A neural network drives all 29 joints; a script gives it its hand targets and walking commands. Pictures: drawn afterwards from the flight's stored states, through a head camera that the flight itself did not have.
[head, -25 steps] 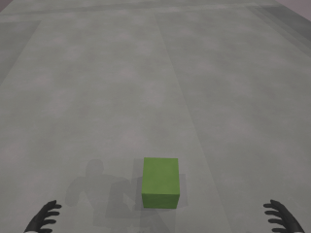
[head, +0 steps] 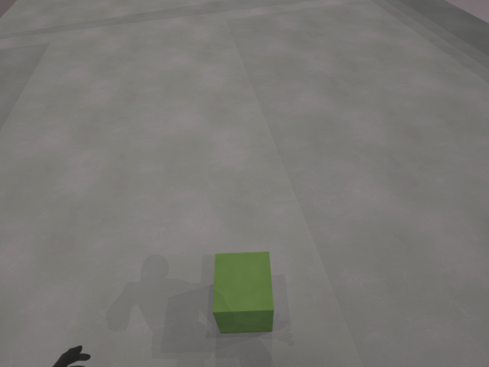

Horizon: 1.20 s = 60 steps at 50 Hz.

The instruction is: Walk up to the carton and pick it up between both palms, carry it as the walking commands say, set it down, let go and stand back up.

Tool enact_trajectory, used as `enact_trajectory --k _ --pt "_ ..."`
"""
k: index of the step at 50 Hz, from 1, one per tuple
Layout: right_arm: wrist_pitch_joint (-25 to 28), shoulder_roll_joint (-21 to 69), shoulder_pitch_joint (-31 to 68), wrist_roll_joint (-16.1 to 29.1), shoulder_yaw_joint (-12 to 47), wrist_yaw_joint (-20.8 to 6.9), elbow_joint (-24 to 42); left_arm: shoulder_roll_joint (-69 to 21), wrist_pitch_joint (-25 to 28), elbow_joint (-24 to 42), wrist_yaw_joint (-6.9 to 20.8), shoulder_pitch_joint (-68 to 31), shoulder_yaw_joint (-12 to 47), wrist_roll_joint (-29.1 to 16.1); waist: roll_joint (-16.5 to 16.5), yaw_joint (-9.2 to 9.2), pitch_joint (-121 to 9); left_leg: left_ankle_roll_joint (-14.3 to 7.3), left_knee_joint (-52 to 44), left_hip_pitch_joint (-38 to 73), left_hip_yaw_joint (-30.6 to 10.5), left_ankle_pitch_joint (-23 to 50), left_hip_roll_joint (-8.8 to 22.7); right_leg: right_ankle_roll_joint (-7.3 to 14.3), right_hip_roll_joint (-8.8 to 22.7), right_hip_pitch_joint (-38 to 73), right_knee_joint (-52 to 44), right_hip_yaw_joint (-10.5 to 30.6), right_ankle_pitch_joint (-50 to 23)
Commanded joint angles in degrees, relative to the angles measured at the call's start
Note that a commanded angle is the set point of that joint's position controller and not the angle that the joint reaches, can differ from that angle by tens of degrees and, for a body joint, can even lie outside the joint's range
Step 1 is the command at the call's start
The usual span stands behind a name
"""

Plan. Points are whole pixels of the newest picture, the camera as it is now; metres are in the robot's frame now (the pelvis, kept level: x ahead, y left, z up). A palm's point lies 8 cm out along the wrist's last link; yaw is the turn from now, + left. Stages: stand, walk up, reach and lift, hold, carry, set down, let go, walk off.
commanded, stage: walk up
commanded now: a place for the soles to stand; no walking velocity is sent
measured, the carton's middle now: (244, 293) +0.49 +0.05 -0.64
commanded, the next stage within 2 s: stand in 1.12 s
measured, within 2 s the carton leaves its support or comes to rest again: neither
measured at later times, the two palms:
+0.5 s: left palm (50, 360) +0.16 +0.35 -0.07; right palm (434, 319) +0.22 -0.30 -0.07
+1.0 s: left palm out of the picture +0.11 +0.36 -0.09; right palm (424, 336) +0.20 -0.28 -0.08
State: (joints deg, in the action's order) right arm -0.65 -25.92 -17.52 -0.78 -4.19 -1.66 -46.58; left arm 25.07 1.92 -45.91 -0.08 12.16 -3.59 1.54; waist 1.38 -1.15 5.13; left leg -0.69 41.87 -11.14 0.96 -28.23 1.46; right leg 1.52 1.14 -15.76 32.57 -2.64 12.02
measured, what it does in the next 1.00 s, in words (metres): steps on the spot: left foot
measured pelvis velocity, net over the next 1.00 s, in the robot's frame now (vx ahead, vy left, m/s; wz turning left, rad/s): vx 0.06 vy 0.03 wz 0.12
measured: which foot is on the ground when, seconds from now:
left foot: up 0.00-0.20, down 0.22-1.00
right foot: down 0.00-1.00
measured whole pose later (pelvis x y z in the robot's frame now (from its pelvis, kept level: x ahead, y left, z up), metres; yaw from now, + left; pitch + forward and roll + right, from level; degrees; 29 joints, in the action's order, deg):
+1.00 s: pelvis +0.06 +0.03 +0.01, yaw +7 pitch -3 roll +0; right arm -0.2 -23.2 -6.2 0.4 -1.9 0.4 -57.8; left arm 23.6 0.5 -56.6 0.4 6.9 -3.1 -0.3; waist -0.1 0.6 4.4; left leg 1.2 24.0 -10.7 -5.4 -10.3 -0.4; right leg -1.9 4.5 -4.1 22.0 -8.4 14.4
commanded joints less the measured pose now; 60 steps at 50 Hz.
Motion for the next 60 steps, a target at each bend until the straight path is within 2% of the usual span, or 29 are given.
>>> enact_trajectory --k 1,2,3,5,6,7,9,10,11,12,13,14,16,18,21,29,42,43,45,60 --pt "0.19 -8.88 2.06 0.75 -1.75 0.81 7.18 15.31 0.22 4.97 -1.85 4.0 -4.45 -0.33 -7.08 4.46 -1.03 -0.64 17.78 -19.06 -9.45 -4.8 -1.29 13.7 19.97 9.22 -18.7 26.74 17.44" --pt "0.38 -9.32 0.66 0.58 -1.86 1.18 7.58 14.25 0.14 6.09 -1.77 2.5 -4.17 -0.27 -6.87 3.54 -1.04 -0.4 17.05 -18.87 -9.51 -2.29 -0.17 12.6 18.84 8.94 -18.47 23.07 15.54" --pt "0.57 -9.56 -0.49 0.14 -1.96 1.37 7.57 12.59 0.13 7.31 -1.57 0.91 -3.62 -0.16 -7.29 3.07 -1.26 0.26 14.5 -16.98 -9.36 -0.28 0.74 11.32 17.37 7.72 -18.2 18.98 10.21" --pt "0.46 -8.08 -1.97 -0.32 -1.53 1.4 7.38 10.92 0.22 8.6 -1.17 -0.79 -2.77 -0.04 -8.6 2.42 -1.57 1.29 6.8 -11.24 -7.31 1.38 1.5 9.74 15.27 4.49 -15.37 11.07 -3.93" --pt "0.32 -7.15 -1.95 -0.24 -1.08 1.44 7.28 10.56 0.18 9.04 -0.89 -1.95 -2.35 -0.15 -9.2 1.96 -2.15 1.4 1.65 -7.19 -6.13 2.36 1.79 8.62 14.09 2.38 -13.44 7.97 -8.34" --pt "0.15 -7.05 -1.88 0.06 -1.0 1.57 6.88 10.6 0.03 9.26 -0.57 -2.58 -2.05 -0.41 -10.31 1.66 -2.92 1.34 -1.53 -3.85 -3.98 4.41 1.15 7.78 13.38 0.74 -12.06 6.64 -10.71" --pt "0.04 -7.46 -1.28 0.61 -1.03 1.94 6.03 10.75 -0.38 9.45 -0.03 -3.57 -1.5 -1.23 -9.56 0.48 -3.78 0.8 -9.59 3.06 -1.63 14.3 -0.01 5.63 12.75 -2.83 -9.16 5.07 -9.04" --pt "0.18 -8.18 -0.07 0.78 -1.0 2.11 5.78 10.45 -0.52 9.14 0.32 -3.5 -1.16 -1.64 -8.39 0.16 -3.44 0.47 -14.79 5.1 -3.06 20.48 0.31 3.6 12.02 -4.07 -8.26 4.72 -5.23" --pt "0.45 -9.68 0.78 0.82 -1.21 2.25 5.34 9.55 -0.51 9.18 0.64 -3.9 -0.75 -1.88 -6.17 -0.05 -3.84 0.0 -16.69 6.69 -6.93 24.13 2.79 1.67 10.93 -5.15 -7.25 4.25 -0.68" --pt "0.85 -12.03 2.69 1.0 -1.38 2.33 5.42 8.3 -0.59 9.23 0.95 -2.78 -0.34 -1.98 -1.11 1.4 -4.25 -1.28 -18.73 4.49 -14.61 25.97 8.67 -0.35 7.56 -4.82 -5.2 1.88 6.28" --pt "1.21 -12.6 6.01 1.65 -0.95 2.07 5.73 8.42 -1.32 8.06 0.96 -1.3 -0.32 -2.92 1.36 2.52 -4.01 -3.7 -19.22 -5.01 -18.0 20.0 10.65 -0.96 3.88 3.06 -6.07 1.86 10.45" --pt "1.37 -11.17 6.68 1.86 -0.4 1.75 5.2 9.93 -1.59 7.43 0.8 -3.09 -0.86 -2.47 0.71 1.91 -2.98 -2.82 -18.8 -8.52 -15.59 15.78 8.45 -0.24 5.36 6.64 -8.12 3.58 9.81" --pt "1.64 -10.48 6.95 1.85 0.09 1.77 3.64 11.76 -0.88 6.15 0.8 -5.18 -1.23 -2.46 -0.06 0.98 -2.47 -0.61 -16.42 -4.32 -10.77 22.94 4.78 0.57 7.92 4.95 -10.23 3.87 3.71" --pt "1.76 -10.56 6.57 2.08 0.14 1.92 1.95 11.47 -0.31 4.39 0.72 -5.11 -1.23 -2.54 1.39 0.69 -4.94 -0.54 -14.62 -0.34 -9.27 31.54 4.47 0.64 8.27 5.93 -9.7 2.49 -2.72" --pt "1.75 -10.43 8.34 2.14 0.29 2.09 0.58 10.56 -0.52 2.28 0.76 -5.72 -1.06 -2.76 1.03 1.01 -7.19 -1.47 -14.61 0.24 -9.87 36.08 5.05 0.32 7.33 8.96 -8.62 0.84 -5.58" --pt "1.32 -10.2 12.04 2.12 0.58 2.35 -3.05 10.27 -1.23 -2.41 0.85 -7.75 -1.37 -2.68 -0.01 1.33 -6.87 -1.61 -16.66 -0.49 -10.15 35.13 4.3 0.5 7.61 11.65 -10.47 0.24 -5.71" --pt "1.05 -9.26 12.99 1.78 0.43 2.57 -7.2 9.68 -1.46 -6.87 0.59 -7.98 -1.88 -2.23 -0.94 1.43 -5.76 -1.68 -19.18 -1.6 -10.65 30.61 3.38 0.85 7.98 12.48 -12.95 -0.26 -0.77" --pt "0.98 -8.27 13.19 1.28 0.44 2.4 -7.49 9.05 -1.17 -6.88 0.4 -7.19 -1.53 -1.89 -0.16 1.78 -6.75 -1.69 -20.33 -0.28 -10.02 27.2 2.98 1.01 8.36 13.0 -14.47 0.13 1.72" --pt "0.87 -7.96 13.34 1.2 0.36 2.27 -8.06 9.26 -0.99 -7.3 0.26 -7.81 -1.6 -1.72 -1.03 1.6 -4.83 -1.52 -21.12 -0.8 -9.96 24.97 2.73 1.04 8.43 12.13 -15.59 0.03 3.76" --pt "1.36 -6.88 12.97 1.07 0.12 2.48 -9.59 8.34 -0.52 -9.0 -0.16 -5.86 -1.6 -1.72 -0.56 1.87 -4.32 -1.52 -22.31 -0.14 -10.34 28.33 3.13 0.56 8.27 13.65 -15.99 -0.54 -0.24"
